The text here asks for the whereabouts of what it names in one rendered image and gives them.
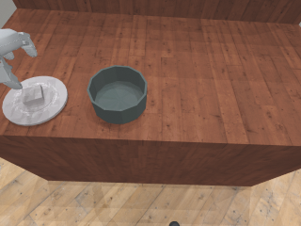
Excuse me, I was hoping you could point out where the left robot hand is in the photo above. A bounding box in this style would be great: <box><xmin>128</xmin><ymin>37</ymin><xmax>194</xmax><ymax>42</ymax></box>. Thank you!
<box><xmin>0</xmin><ymin>28</ymin><xmax>38</xmax><ymax>90</ymax></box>

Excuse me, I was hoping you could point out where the pot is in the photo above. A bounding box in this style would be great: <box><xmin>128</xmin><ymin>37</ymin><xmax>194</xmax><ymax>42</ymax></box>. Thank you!
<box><xmin>87</xmin><ymin>65</ymin><xmax>148</xmax><ymax>124</ymax></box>

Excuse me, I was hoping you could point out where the lid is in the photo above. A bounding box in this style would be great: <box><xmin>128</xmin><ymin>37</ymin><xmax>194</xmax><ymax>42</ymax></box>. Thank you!
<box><xmin>2</xmin><ymin>75</ymin><xmax>68</xmax><ymax>126</ymax></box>

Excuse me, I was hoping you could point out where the table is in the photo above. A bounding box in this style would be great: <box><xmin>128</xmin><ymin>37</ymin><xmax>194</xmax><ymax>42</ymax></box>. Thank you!
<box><xmin>0</xmin><ymin>0</ymin><xmax>301</xmax><ymax>186</ymax></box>

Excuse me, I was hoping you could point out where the knob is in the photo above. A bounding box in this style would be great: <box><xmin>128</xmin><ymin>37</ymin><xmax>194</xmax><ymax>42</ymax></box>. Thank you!
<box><xmin>22</xmin><ymin>84</ymin><xmax>44</xmax><ymax>105</ymax></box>

